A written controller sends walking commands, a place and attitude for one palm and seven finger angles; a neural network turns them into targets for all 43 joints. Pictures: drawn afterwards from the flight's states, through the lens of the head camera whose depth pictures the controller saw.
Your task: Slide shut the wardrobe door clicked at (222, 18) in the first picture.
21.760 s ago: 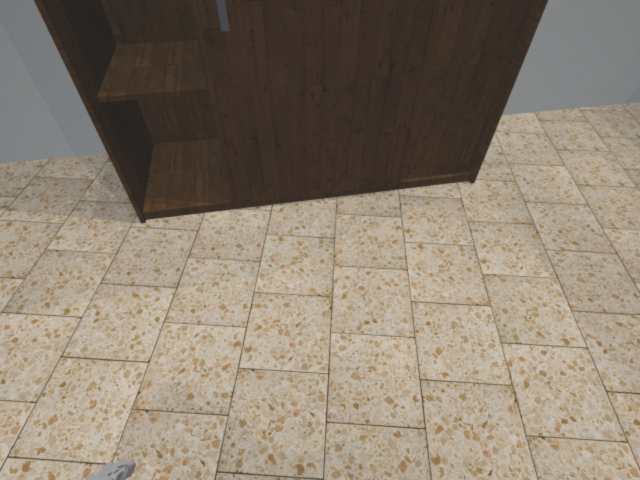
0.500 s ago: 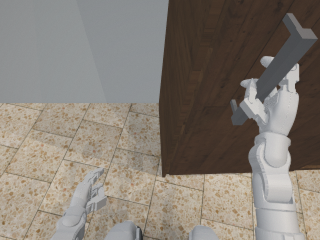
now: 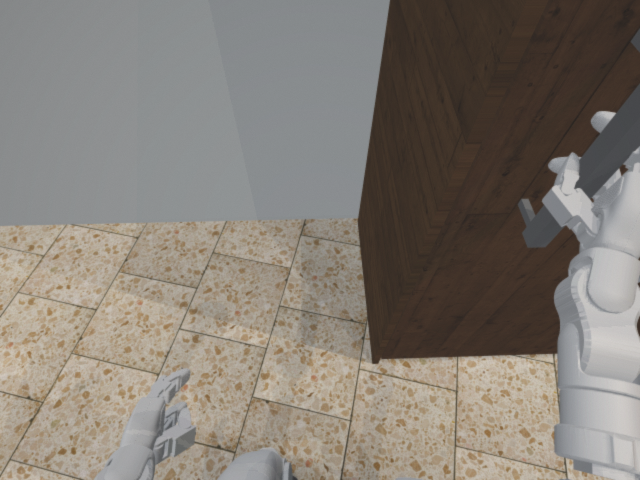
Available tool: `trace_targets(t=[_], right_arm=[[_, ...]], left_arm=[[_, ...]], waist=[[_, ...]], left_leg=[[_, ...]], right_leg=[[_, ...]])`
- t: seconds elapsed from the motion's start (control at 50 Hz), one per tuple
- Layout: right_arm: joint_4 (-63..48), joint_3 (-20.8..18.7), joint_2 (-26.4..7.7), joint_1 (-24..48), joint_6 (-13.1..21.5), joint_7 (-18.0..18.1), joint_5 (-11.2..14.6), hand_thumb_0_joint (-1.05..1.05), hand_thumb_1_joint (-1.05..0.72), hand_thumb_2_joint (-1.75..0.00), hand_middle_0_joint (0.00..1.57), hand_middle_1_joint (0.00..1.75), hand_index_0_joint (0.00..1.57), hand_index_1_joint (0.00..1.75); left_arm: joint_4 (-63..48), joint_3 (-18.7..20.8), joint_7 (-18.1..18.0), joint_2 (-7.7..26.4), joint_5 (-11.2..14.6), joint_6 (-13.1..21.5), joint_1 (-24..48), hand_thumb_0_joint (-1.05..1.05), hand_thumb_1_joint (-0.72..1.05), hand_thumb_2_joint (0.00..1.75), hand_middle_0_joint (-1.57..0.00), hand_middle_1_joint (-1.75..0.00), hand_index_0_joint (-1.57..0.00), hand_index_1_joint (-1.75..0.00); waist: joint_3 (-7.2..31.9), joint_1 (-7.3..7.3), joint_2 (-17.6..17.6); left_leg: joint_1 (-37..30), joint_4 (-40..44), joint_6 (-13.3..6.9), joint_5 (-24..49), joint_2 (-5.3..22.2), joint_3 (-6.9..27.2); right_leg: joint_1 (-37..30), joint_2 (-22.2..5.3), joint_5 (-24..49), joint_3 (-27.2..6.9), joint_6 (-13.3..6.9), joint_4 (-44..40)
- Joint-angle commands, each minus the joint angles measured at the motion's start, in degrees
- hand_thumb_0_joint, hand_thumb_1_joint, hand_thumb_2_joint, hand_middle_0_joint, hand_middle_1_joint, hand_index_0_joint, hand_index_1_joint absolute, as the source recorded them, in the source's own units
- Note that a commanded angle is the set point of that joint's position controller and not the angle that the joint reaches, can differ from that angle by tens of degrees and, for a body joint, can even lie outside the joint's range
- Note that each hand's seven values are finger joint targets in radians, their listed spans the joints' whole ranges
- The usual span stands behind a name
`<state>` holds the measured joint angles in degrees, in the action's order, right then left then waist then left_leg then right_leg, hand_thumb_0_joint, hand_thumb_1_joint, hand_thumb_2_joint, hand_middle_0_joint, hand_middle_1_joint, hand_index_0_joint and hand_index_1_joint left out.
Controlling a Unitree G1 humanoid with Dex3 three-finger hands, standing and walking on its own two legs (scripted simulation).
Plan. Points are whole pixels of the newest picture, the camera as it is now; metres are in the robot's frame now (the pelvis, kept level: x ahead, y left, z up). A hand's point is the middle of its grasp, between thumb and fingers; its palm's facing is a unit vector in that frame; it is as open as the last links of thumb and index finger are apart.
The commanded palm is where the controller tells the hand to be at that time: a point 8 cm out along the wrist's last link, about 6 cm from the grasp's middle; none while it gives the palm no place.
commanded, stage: stop walking and hold the door there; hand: right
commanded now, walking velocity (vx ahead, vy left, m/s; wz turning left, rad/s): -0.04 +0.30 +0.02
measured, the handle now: (580, 158) +0.41 -0.29 +0.16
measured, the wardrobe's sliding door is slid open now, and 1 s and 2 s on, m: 0.00 0.00 0.00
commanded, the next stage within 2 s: none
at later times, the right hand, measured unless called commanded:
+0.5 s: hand (564, 192) +0.37 -0.26 +0.15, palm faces +0.54 +0.81 -0.23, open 6.9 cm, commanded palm +0.32 -0.28 +0.15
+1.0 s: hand (566, 193) +0.37 -0.26 +0.15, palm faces +0.52 +0.82 -0.26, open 6.9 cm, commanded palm +0.32 -0.28 +0.15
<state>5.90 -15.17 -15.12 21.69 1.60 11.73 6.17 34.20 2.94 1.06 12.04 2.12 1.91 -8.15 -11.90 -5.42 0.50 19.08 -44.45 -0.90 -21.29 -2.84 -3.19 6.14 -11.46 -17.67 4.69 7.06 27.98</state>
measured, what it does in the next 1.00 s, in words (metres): steps on the spot: left foot, then right foot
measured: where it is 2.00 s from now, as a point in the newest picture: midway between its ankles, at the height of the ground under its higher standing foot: outside the picture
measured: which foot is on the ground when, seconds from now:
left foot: up 0.00-0.06, down 0.08-1.00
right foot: down 0.00-0.14, up 0.16-0.34, down 0.36-1.00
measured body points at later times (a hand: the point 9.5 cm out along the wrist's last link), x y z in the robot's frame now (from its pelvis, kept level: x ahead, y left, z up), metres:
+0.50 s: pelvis +0.01 +0.04 +0.01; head +0.00 +0.05 +0.46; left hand +0.13 +0.33 -0.07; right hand +0.33 -0.30 +0.17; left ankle +0.04 +0.14 -0.73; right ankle +0.05 -0.08 -0.73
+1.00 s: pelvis +0.03 +0.03 +0.01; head +0.00 +0.04 +0.46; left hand +0.14 +0.30 -0.09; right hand +0.33 -0.31 +0.17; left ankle +0.04 +0.14 -0.73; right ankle +0.05 -0.08 -0.73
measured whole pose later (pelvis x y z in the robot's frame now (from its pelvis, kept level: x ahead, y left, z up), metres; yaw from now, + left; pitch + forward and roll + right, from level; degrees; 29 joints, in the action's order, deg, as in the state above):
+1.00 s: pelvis +0.03 +0.03 +0.01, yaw +7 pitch -1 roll +0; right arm 19.7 -23.7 -24.6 6.3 5.5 10.6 3.3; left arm 40.5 -0.7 -5.5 14.7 2.6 3.2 -13.2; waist 3.4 -0.9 2.0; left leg 12.3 -24.0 -0.8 -11.0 -1.4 1.0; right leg 10.7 -1.6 -12.7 5.8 -0.6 24.1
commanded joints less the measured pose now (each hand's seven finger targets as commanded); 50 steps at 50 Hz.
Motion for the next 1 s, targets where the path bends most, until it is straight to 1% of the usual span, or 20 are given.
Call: trace_targets(t=[0.0,0.04,0.06,0.08,0.1,0.12,0.14,0.18,0.2,0.24,0.28,0.32,0.36,0.38,0.42,0.44,0.54,0.62,0.78,0.98], right_arm=[[-24.64,16.71,-0.07,24.33,10.59,-6.61,-3.59,0.00,-0.90,-0.90,0.45,1.40,0.45,1.40],[-24.13,15.44,-2.32,23.90,10.38,-6.70,-4.04,0.00,-0.90,-0.90,0.45,1.40,0.45,1.40],[-1.62,-19.57,-37.18,11.03,10.15,-4.31,-5.86,0.00,-0.90,-0.90,0.45,1.40,0.45,1.40],[-3.48,-11.54,-28.64,11.58,9.28,-5.41,-5.89,0.00,-0.90,-0.90,0.45,1.40,0.45,1.40],[-6.02,-9.75,-27.51,12.78,9.22,-5.81,-5.22,0.00,-0.90,-0.90,0.45,1.40,0.45,1.40],[-3.91,-10.71,-28.40,8.92,8.72,-5.60,-4.54,0.00,-0.90,-0.90,0.45,1.40,0.45,1.40],[-3.22,-9.63,-25.90,6.75,8.66,-5.38,-3.92,0.00,-0.90,-0.90,0.45,1.40,0.45,1.40],[-2.15,-16.72,-30.44,6.18,9.13,-3.24,-4.46,0.00,-0.90,-0.90,0.45,1.40,0.45,1.40],[0.07,-17.76,-30.71,4.59,9.19,-2.71,-4.65,0.00,-0.90,-0.90,0.45,1.40,0.45,1.40],[-0.52,-16.68,-29.16,3.79,9.38,-2.45,-4.55,0.00,-0.90,-0.90,0.45,1.40,0.45,1.40],[-2.77,-15.18,-27.90,4.25,9.50,-2.10,-4.54,0.00,-0.90,-0.90,0.45,1.40,0.45,1.40],[-5.00,-10.53,-23.89,4.09,9.17,-2.56,-4.02,0.00,-0.90,-0.90,0.45,1.40,0.45,1.40],[-2.32,-6.30,-19.28,0.28,7.97,-3.33,-4.17,0.00,-0.90,-0.90,0.45,1.40,0.45,1.40],[-2.10,-7.25,-21.25,0.43,7.60,-3.03,-4.62,0.00,-0.90,-0.90,0.45,1.40,0.45,1.40],[-2.21,-11.55,-27.80,2.89,7.88,-2.04,-5.34,0.00,-0.90,-0.90,0.45,1.40,0.45,1.40],[-0.85,-11.36,-27.75,2.28,7.86,-1.86,-5.51,0.00,-0.90,-0.90,0.45,1.40,0.45,1.40],[5.73,-11.41,-27.97,1.69,7.25,-1.71,-5.21,0.00,-0.90,-0.90,0.45,1.40,0.45,1.40],[6.18,-9.92,-26.48,2.66,7.58,-2.02,-5.00,0.00,-0.90,-0.90,0.45,1.40,0.45,1.40],[3.82,-8.90,-24.48,-0.41,7.86,-2.41,-4.88,0.00,-0.90,-0.90,0.45,1.40,0.45,1.40],[0.83,-5.70,-20.73,-2.27,8.01,-2.63,-4.74,0.00,-0.90,-0.90,0.45,1.40,0.45,1.40]], left_arm=[[-8.96,1.98,1.16,8.23,0.33,3.03,3.84,0.00,0.90,0.90,-0.20,-0.30,-0.20,-0.30],[-9.10,1.65,1.00,8.43,1.07,3.37,3.46,0.00,0.90,0.90,-0.20,-0.30,-0.20,-0.30],[-4.46,3.01,-0.33,12.26,0.63,2.36,-0.30,0.00,0.90,0.90,-0.20,-0.30,-0.20,-0.30],[-6.40,2.51,-0.28,9.92,0.65,1.86,-0.04,0.00,0.90,0.90,-0.20,-0.30,-0.20,-0.30],[-6.49,2.70,-0.58,8.96,1.36,2.50,0.57,0.00,0.90,0.90,-0.20,-0.30,-0.20,-0.30],[-6.03,2.30,-1.32,8.53,1.26,2.88,1.92,0.00,0.90,0.90,-0.20,-0.30,-0.20,-0.30],[-6.03,0.69,-1.96,6.33,1.13,3.10,1.77,0.00,0.90,0.90,-0.20,-0.30,-0.20,-0.30],[-4.01,-1.83,-2.71,5.91,0.23,4.01,3.21,0.00,0.90,0.90,-0.20,-0.30,-0.20,-0.30],[-3.23,-2.04,-3.34,6.43,0.03,4.30,3.46,0.00,0.90,0.90,-0.20,-0.30,-0.20,-0.30],[-3.25,-2.19,-4.22,6.97,0.21,4.38,3.47,0.00,0.90,0.90,-0.20,-0.30,-0.20,-0.30],[-3.50,-0.89,-5.09,7.90,0.38,4.40,3.46,0.00,0.90,0.90,-0.20,-0.30,-0.20,-0.30],[-4.44,0.22,-5.21,9.80,1.28,4.29,3.85,0.00,0.90,0.90,-0.20,-0.30,-0.20,-0.30],[-4.90,0.12,-4.84,10.68,1.41,3.92,2.36,0.00,0.90,0.90,-0.20,-0.30,-0.20,-0.30],[-4.99,-0.45,-5.16,10.29,0.81,3.89,3.11,0.00,0.90,0.90,-0.20,-0.30,-0.20,-0.30],[-4.41,-0.86,-5.96,10.41,0.20,3.62,3.26,0.00,0.90,0.90,-0.20,-0.30,-0.20,-0.30],[-4.38,-1.11,-6.12,10.26,0.27,3.58,2.43,0.00,0.90,0.90,-0.20,-0.30,-0.20,-0.30],[-3.42,-0.66,-6.62,11.25,0.28,3.87,-0.12,0.00,0.90,0.90,-0.20,-0.30,-0.20,-0.30],[-2.53,-0.24,-6.44,11.48,0.11,4.45,-0.76,0.00,0.90,0.90,-0.20,-0.30,-0.20,-0.30],[-1.75,-0.66,-6.87,10.95,0.34,4.60,-0.54,0.00,0.90,0.90,-0.20,-0.30,-0.20,-0.30],[-2.57,-1.39,-7.07,10.05,-0.07,3.90,0.76,0.00,0.90,0.90,-0.20,-0.30,-0.20,-0.30]], waist=[[25.30,6.65,17.96],[24.75,7.09,16.51],[25.56,5.19,13.96],[26.77,5.63,9.04],[30.57,5.55,0.19],[31.13,4.68,-6.33],[28.97,3.75,-5.19],[28.23,4.22,-1.34],[28.24,4.28,-3.46],[29.64,4.61,-7.10],[30.29,5.33,-6.04],[28.34,5.01,2.48],[24.08,5.18,6.02],[21.28,5.28,11.32],[18.78,4.67,16.17],[18.86,4.72,14.32],[18.31,5.43,5.42],[19.14,5.92,1.77],[22.51,5.72,2.50],[20.73,5.92,3.52]], left_leg=[[-3.45,9.91,0.33,6.15,2.55,-1.62],[-8.24,18.22,0.72,15.76,1.68,-4.16],[-9.33,18.69,1.39,25.34,1.29,-4.06],[-18.83,19.87,0.21,43.63,5.50,-1.33],[-26.02,18.10,-5.78,66.16,12.41,10.90],[-28.13,17.32,-10.68,77.01,18.73,19.64],[-26.12,17.42,-11.55,71.26,21.95,20.57],[-24.60,17.13,-9.82,63.39,20.18,16.19],[-24.45,17.57,-8.32,62.11,18.62,14.30],[-25.49,18.52,-6.18,56.45,16.11,11.70],[-23.25,17.46,-3.65,50.96,14.31,11.42],[-14.97,17.05,-0.81,35.54,11.03,10.65],[-8.31,19.89,-0.14,17.70,6.93,11.01],[-7.14,18.99,0.07,15.06,6.04,8.69],[-8.93,16.72,0.05,8.72,5.98,5.70],[-9.93,17.19,0.08,7.44,5.64,5.41],[-8.64,25.44,-0.37,5.75,7.34,11.02],[-4.55,28.94,-1.06,3.15,8.99,14.51],[-7.53,23.38,-0.20,18.39,7.22,9.94],[-5.94,23.23,-0.09,18.60,6.52,8.55]], right_leg=[[-19.22,-12.12,60.41,-0.28,-11.39,3.52],[-17.84,-9.16,57.66,1.26,-10.32,8.40],[-14.38,-6.74,54.06,3.99,-10.06,10.29],[-6.02,-2.77,44.33,4.58,-8.50,17.05],[3.86,3.65,18.14,4.82,-5.87,28.50],[13.56,9.38,-13.48,0.12,-5.43,38.06],[17.64,8.37,-17.65,-6.41,-6.30,42.17],[17.06,7.39,-15.79,-7.15,-6.52,30.40],[15.48,8.08,-14.16,-5.55,-6.57,22.52],[11.65,9.98,-5.91,-2.77,-6.80,8.01],[3.40,9.91,10.06,-1.76,-6.97,-4.73],[-3.82,2.04,28.47,-6.53,-9.06,-5.87],[-2.86,-1.04,24.99,-9.00,-10.62,-6.40],[-0.18,-1.47,21.30,-9.39,-11.01,-8.85],[5.99,-2.22,13.41,-9.08,-11.01,-12.23],[7.76,-1.69,8.16,-9.19,-10.75,-13.04],[9.29,3.29,-4.70,-6.04,-9.46,-9.82],[5.16,4.76,-1.02,-5.32,-9.15,-6.38],[1.34,3.17,11.88,-5.89,-9.49,-7.31],[0.29,3.35,12.20,-5.36,-8.97,-8.70]])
